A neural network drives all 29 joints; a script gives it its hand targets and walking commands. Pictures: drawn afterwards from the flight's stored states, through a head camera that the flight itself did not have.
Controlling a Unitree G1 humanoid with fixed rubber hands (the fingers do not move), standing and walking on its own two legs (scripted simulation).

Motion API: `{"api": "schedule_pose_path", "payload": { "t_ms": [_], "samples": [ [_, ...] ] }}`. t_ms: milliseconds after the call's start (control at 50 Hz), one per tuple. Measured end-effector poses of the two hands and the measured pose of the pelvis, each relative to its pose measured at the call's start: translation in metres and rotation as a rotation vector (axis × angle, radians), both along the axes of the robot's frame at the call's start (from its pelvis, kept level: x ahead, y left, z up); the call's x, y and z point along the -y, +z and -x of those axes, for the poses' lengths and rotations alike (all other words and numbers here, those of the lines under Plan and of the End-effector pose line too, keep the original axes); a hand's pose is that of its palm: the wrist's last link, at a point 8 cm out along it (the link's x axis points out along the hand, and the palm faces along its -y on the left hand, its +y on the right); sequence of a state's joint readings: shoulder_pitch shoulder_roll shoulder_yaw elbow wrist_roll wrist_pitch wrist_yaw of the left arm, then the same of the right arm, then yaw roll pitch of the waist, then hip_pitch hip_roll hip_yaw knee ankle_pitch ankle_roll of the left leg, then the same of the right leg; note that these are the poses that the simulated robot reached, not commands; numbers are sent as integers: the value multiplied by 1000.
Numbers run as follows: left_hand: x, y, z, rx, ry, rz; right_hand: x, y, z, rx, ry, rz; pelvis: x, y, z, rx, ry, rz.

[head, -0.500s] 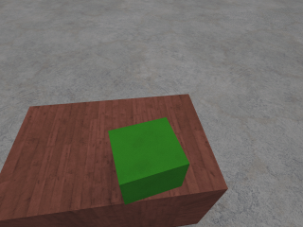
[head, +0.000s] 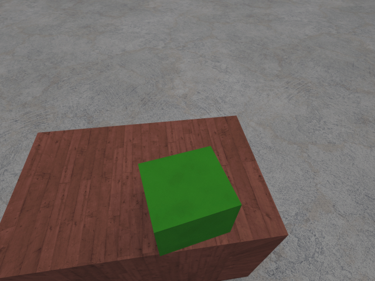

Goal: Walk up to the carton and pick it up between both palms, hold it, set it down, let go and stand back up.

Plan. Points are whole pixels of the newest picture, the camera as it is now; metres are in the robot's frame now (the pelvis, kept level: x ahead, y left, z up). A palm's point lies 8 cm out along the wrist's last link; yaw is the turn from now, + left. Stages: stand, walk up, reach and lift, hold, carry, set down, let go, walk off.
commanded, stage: stand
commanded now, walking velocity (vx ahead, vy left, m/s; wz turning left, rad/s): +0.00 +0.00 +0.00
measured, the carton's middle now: (186, 199) +0.36 +0.02 -0.12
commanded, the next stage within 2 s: none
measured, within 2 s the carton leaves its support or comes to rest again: neither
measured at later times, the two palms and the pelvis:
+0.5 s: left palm out of the picture -0.02 +0.21 -0.16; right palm out of the picture -0.04 -0.19 -0.15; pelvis +0.01 +0.01 +0.00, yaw +0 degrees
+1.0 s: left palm out of the picture -0.02 +0.21 -0.16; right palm out of the picture -0.03 -0.19 -0.15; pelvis +0.02 +0.02 +0.00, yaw +0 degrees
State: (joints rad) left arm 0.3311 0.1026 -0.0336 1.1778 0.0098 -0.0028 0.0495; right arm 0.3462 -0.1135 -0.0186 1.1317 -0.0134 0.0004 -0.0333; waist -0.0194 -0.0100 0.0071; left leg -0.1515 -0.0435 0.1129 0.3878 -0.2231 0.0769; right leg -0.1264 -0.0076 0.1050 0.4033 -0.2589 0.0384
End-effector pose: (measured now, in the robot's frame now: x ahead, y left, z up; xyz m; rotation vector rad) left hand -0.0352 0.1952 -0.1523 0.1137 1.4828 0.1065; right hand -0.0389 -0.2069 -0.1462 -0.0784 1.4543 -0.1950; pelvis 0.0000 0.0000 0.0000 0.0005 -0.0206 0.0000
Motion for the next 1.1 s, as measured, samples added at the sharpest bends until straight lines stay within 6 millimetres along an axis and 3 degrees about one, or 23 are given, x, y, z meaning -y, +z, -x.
{"api": "schedule_pose_path", "payload": {
  "t_ms": [320, 780, 1100],
  "samples": [
    [-12, -1, -12, -6, 0, -13, -13, -1, 11, -49, -11, -5, -9, -1, -9, 0, 0, 0],
    [-18, -3, -11, -45, 16, -10, -28, -2, -2, -42, -11, -12, -17, -3, -18, -3, -1, -5],
    [-11, -4, -14, -32, 17, 5, -19, -2, -11, -21, -4, 6, -16, -3, -19, 6, -3, 0]
  ]
}}
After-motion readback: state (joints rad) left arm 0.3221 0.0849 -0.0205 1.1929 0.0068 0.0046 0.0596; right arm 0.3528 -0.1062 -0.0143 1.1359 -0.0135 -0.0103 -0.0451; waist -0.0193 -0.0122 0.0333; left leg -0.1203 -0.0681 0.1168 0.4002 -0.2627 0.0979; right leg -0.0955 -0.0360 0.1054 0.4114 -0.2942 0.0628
